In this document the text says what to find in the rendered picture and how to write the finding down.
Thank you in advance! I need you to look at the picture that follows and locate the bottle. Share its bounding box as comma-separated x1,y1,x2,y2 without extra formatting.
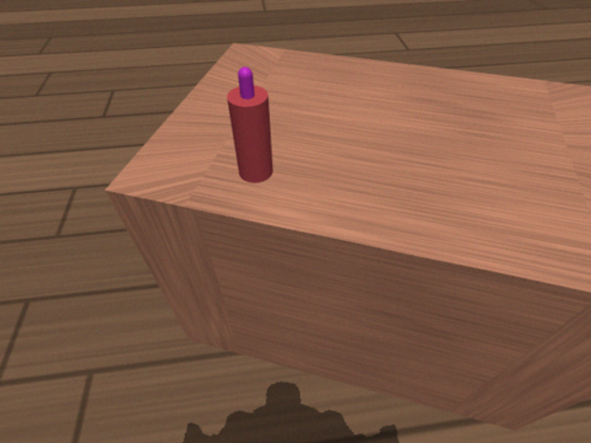
227,66,272,183

